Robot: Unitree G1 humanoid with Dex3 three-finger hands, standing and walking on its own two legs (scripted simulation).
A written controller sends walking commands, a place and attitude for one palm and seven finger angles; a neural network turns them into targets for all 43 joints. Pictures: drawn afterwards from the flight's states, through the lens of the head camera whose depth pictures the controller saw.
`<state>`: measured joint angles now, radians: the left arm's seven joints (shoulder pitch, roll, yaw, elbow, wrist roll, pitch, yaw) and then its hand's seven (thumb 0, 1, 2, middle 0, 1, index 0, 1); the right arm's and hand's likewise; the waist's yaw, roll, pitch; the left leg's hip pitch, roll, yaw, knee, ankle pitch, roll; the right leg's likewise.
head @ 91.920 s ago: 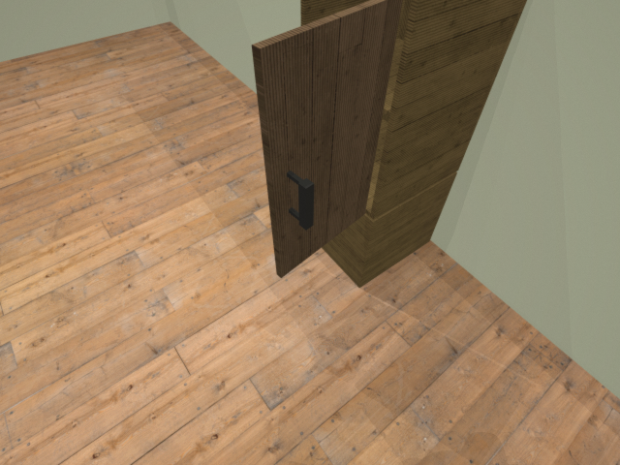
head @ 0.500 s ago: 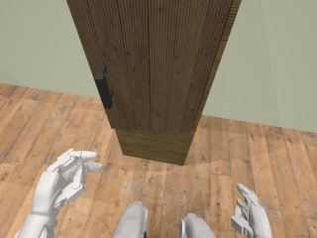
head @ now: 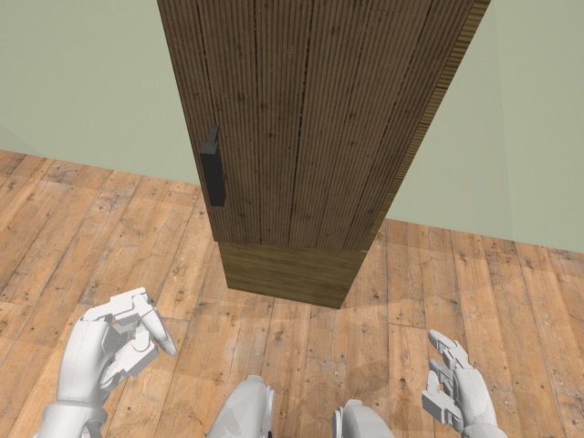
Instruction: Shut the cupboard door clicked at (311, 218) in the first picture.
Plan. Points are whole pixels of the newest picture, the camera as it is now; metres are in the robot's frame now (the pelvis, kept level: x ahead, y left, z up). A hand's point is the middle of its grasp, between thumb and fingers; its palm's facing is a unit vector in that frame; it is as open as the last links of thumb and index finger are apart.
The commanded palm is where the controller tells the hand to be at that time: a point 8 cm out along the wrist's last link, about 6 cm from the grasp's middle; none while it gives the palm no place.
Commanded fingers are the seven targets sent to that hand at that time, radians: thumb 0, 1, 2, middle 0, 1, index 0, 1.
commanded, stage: raise the hand and make a fist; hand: left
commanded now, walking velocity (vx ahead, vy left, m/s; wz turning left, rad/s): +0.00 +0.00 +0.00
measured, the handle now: (216, 167) +0.49 +0.17 +0.05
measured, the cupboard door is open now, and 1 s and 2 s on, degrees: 7 7 7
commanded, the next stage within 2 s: bring the fist close to the handle in 0.74 s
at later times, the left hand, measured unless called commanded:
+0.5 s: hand (174, 335) +0.23 +0.16 +0.05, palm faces +0.03 -1.00 -0.03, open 3.1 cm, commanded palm +0.20 +0.21 +0.05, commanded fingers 0.00 0.90 0.90 -1.30 -1.50 -1.30 -1.50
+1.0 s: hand (185, 320) +0.25 +0.16 +0.05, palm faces +0.02 -1.00 -0.03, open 3.1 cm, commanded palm +0.24 +0.21 +0.05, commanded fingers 0.00 0.90 0.90 -1.30 -1.50 -1.30 -1.50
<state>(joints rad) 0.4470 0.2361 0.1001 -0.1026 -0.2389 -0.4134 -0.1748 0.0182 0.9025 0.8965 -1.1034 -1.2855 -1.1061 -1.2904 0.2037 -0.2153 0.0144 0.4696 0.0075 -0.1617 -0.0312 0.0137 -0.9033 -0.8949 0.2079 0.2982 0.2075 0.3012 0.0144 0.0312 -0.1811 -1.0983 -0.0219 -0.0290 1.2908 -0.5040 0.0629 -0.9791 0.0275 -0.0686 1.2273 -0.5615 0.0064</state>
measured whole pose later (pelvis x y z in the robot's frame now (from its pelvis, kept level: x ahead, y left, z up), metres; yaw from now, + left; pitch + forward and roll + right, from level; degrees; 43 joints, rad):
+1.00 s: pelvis +0.01 -0.03 +0.00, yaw +0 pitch +18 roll -3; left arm 0.33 0.24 0.12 0.02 -0.26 -0.42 -0.20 0.02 0.90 0.90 -1.30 -1.50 -1.30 -1.50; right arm 0.23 -0.24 0.02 0.49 0.01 -0.13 -0.05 0.01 -0.90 -0.89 0.21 0.30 0.21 0.30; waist 0.01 0.04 -0.19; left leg -1.09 0.00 -0.05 1.30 -0.52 0.02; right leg -0.99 0.05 -0.08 1.25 -0.59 -0.03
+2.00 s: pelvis +0.01 -0.03 +0.01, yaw -1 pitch +20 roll -2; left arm -0.33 0.22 0.15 0.63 -0.16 -0.47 -0.08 0.02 0.90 0.90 -1.30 -1.50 -1.30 -1.50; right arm 0.27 -0.24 0.00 0.60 0.00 -0.02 0.00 0.01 -0.91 -0.89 0.21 0.30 0.21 0.30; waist -0.05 0.03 -0.18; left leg -1.06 0.00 0.00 1.20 -0.48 0.03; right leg -0.98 0.05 -0.03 1.18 -0.55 -0.02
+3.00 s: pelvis +0.00 -0.02 +0.00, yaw +0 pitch +23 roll -4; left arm -0.72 0.36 0.21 1.05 -0.17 -0.52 -0.27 0.02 0.90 0.90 -1.37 -1.50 -1.35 -1.50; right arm 0.32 -0.26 0.00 0.67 0.01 0.00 -0.01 0.01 -0.91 -0.89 0.21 0.30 0.21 0.30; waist -0.09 0.04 -0.16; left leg -1.19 -0.01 -0.03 1.26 -0.47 0.04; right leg -1.09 0.03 -0.06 1.23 -0.54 -0.02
